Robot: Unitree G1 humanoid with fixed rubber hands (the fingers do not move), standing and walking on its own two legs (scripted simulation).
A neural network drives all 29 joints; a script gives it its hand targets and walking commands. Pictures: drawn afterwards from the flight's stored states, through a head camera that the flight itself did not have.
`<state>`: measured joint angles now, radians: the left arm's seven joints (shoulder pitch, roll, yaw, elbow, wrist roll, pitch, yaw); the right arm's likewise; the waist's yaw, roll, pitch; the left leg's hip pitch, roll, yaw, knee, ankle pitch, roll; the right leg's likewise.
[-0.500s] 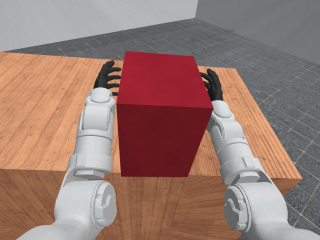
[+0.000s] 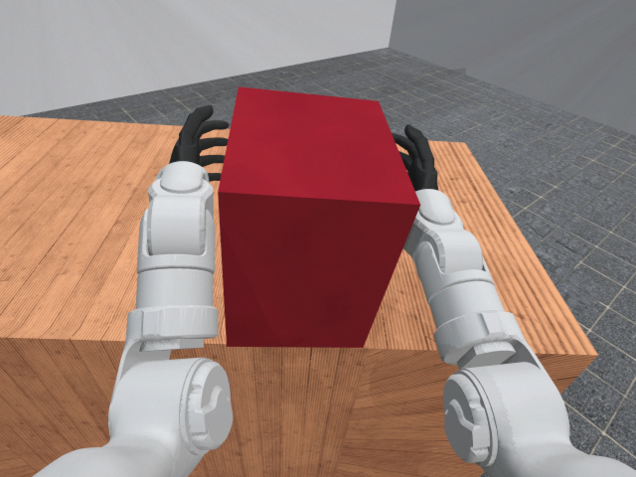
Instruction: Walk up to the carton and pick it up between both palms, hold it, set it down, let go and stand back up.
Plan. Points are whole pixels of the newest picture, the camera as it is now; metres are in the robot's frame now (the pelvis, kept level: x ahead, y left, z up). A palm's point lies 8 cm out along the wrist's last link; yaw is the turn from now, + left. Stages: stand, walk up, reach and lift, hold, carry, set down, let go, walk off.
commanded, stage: reach and lift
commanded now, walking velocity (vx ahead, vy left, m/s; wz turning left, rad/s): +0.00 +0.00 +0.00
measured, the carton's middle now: (303, 222) +0.38 -0.01 +0.16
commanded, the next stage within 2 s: hold in 0.86 s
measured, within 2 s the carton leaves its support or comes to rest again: neither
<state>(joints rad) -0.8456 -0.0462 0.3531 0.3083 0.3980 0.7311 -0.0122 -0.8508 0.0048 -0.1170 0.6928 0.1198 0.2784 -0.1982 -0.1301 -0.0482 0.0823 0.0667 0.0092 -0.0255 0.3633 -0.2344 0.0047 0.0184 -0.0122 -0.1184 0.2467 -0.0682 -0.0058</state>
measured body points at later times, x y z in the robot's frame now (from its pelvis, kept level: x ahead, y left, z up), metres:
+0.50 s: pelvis +0.01 +0.00 +0.00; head -0.04 +0.02 +0.45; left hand +0.41 +0.12 +0.25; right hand +0.39 -0.15 +0.23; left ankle -0.01 +0.11 -0.75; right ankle +0.06 -0.12 -0.75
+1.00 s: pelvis +0.01 +0.00 +0.00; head -0.06 +0.02 +0.44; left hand +0.40 +0.13 +0.27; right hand +0.39 -0.15 +0.26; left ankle +0.00 +0.11 -0.75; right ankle +0.06 -0.12 -0.75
